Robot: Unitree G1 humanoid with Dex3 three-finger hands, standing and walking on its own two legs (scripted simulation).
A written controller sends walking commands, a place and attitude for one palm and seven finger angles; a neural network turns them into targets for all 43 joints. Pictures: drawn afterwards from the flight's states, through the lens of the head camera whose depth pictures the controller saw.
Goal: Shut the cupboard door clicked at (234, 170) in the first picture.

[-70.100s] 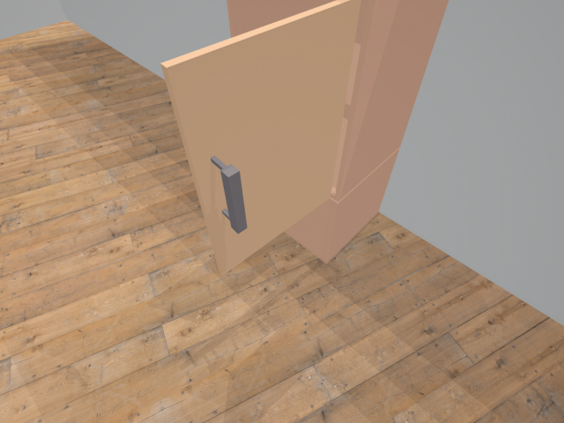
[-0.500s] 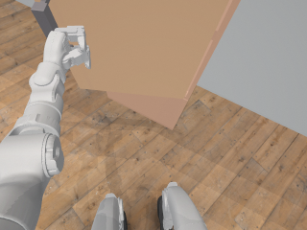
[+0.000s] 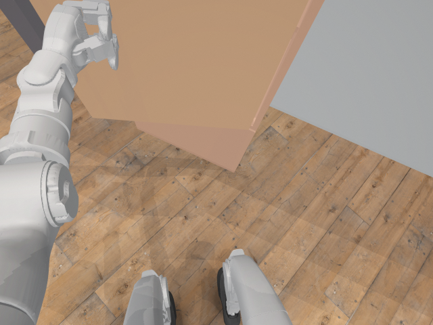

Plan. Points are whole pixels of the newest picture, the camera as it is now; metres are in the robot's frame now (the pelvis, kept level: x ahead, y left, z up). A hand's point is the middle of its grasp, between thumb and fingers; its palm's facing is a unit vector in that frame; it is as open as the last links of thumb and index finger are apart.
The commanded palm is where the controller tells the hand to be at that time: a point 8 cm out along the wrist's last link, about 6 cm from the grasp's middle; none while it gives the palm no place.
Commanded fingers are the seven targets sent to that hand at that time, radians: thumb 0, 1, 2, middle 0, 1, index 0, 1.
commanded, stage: push the door shut along its arc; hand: left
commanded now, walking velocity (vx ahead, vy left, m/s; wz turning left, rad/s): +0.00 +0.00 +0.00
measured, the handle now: (46, 33) +0.60 +0.19 +0.08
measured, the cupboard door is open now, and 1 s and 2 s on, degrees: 22 13 13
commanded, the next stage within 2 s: pull the fist back off the door in 0.26 s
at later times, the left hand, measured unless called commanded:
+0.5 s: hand (125, 19) +0.61 +0.07 +0.09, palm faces +0.00 -1.00 +0.10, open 3.2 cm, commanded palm +0.59 +0.08 +0.09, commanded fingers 0.00 0.90 0.90 -1.30 -1.50 -1.30 -1.50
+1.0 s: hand (129, 51) +0.55 +0.07 +0.08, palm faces +0.09 -1.00 -0.01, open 3.1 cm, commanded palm +0.51 +0.10 +0.09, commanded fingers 0.00 0.90 0.90 -1.30 -1.50 -1.30 -1.50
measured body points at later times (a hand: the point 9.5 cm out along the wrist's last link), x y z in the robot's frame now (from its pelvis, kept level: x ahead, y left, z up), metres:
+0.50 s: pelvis -0.01 +0.00 -0.02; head +0.19 +0.02 +0.38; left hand +0.61 +0.12 +0.09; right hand -0.06 -0.25 -0.12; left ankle +0.01 +0.11 -0.63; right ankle +0.05 -0.12 -0.63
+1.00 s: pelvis +0.02 -0.01 +0.03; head +0.17 +0.00 +0.45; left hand +0.54 +0.12 +0.09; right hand -0.02 -0.26 -0.09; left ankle +0.01 +0.11 -0.63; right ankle +0.05 -0.12 -0.63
